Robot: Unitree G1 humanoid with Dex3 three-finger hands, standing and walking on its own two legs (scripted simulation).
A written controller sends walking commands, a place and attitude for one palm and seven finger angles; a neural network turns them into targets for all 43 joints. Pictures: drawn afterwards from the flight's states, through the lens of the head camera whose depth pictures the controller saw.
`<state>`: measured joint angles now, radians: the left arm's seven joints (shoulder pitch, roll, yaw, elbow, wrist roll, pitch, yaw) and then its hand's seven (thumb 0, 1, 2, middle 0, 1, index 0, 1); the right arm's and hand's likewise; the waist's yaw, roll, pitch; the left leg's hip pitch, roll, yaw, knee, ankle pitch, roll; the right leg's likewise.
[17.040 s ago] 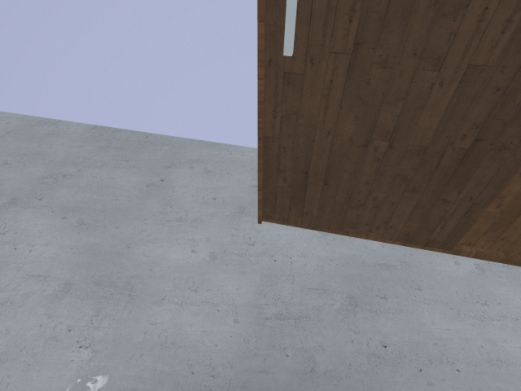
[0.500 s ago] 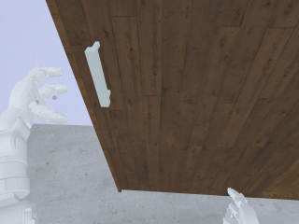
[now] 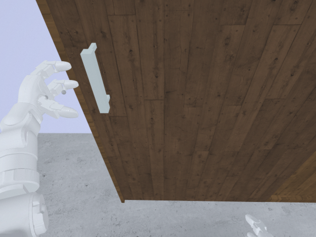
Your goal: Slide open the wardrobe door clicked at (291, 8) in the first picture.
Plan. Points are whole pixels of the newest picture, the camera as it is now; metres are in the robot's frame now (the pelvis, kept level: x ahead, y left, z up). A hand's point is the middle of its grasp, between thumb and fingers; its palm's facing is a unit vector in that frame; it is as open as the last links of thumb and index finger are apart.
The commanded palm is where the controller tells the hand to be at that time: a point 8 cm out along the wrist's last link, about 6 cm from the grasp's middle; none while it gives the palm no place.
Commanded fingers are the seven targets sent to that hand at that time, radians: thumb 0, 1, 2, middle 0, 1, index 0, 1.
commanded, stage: move the hooked fingers beside the handle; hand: left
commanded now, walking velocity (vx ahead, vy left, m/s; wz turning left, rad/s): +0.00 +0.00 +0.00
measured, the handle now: (99, 79) +0.46 +0.18 +0.19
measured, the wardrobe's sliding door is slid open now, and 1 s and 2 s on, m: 0.00 0.00 0.00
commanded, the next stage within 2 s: none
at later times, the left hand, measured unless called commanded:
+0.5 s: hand (68, 96) +0.40 +0.25 +0.18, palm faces +0.06 -1.00 -0.03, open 14.0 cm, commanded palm +0.38 +0.29 +0.19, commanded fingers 0.00 -0.50 0.30 -0.30 -1.20 -0.30 -1.20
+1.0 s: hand (62, 93) +0.39 +0.25 +0.20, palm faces +0.08 -1.00 -0.01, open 14.0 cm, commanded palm +0.36 +0.29 +0.19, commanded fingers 0.00 -0.50 0.30 -0.30 -1.20 -0.30 -1.20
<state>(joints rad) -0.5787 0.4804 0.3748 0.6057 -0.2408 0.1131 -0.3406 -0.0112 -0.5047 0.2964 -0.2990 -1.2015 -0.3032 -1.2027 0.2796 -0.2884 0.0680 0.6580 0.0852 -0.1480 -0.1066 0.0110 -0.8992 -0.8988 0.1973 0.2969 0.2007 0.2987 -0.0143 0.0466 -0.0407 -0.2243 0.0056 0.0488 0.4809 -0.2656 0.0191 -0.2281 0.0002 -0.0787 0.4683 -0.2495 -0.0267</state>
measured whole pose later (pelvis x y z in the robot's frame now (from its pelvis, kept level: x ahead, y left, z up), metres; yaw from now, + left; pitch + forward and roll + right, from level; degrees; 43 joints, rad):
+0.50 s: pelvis +0.00 +0.00 +0.00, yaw +0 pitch +2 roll +0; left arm -0.59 0.48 0.36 0.66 -0.22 0.09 -0.32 -0.01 -0.50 0.30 -0.30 -1.20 -0.30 -1.20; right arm 0.30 -0.30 0.06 0.65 0.08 -0.13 -0.10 0.01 -0.90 -0.90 0.20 0.30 0.20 0.30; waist -0.02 0.05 -0.04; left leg -0.24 0.01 0.05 0.48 -0.27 0.02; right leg -0.25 0.00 -0.07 0.46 -0.25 -0.02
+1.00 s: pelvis +0.01 +0.00 +0.00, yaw +0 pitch +0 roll +0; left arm -0.54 0.46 0.37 0.55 -0.23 0.13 -0.31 -0.01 -0.51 0.30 -0.30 -1.20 -0.30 -1.20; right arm 0.26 -0.27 0.07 0.64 0.09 -0.11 -0.10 0.01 -0.90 -0.90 0.20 0.30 0.20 0.30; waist 0.00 0.04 -0.05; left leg -0.20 0.01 0.05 0.48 -0.28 0.02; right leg -0.21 0.00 -0.08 0.46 -0.26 -0.02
